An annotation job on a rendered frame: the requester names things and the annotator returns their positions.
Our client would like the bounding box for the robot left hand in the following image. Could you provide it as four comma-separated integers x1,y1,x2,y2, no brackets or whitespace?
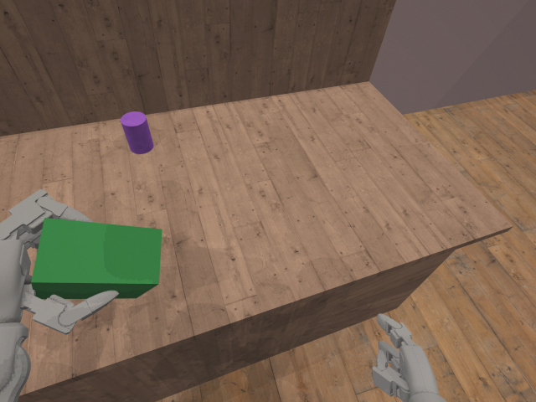
0,189,119,335

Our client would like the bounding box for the robot left forearm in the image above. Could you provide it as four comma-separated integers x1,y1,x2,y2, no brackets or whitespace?
0,322,31,402

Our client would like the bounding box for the sponge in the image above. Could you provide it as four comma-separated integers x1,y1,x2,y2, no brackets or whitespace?
31,218,162,299

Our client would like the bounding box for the robot right hand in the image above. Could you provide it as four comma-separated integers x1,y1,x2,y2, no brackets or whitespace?
373,313,439,402

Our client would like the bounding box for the table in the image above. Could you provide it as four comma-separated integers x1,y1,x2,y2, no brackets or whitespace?
0,0,513,402

